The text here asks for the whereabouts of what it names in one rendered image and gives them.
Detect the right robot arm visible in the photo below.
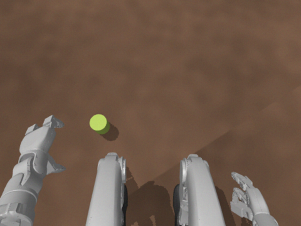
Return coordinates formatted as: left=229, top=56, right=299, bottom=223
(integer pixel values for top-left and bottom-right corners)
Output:
left=252, top=213, right=279, bottom=226

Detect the left robot hand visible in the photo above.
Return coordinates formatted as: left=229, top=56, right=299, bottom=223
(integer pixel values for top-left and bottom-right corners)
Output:
left=19, top=115, right=66, bottom=175

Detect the left robot arm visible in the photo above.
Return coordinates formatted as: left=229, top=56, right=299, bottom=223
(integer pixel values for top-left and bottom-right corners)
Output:
left=0, top=150, right=48, bottom=226

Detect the right robot hand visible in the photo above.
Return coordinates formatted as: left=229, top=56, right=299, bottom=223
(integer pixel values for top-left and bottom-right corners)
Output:
left=230, top=172, right=270, bottom=221

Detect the can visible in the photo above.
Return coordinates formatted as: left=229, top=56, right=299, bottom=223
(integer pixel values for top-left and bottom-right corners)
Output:
left=90, top=114, right=110, bottom=134

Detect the right robot foot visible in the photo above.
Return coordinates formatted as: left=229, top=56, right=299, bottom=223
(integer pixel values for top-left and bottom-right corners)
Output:
left=173, top=184, right=186, bottom=226

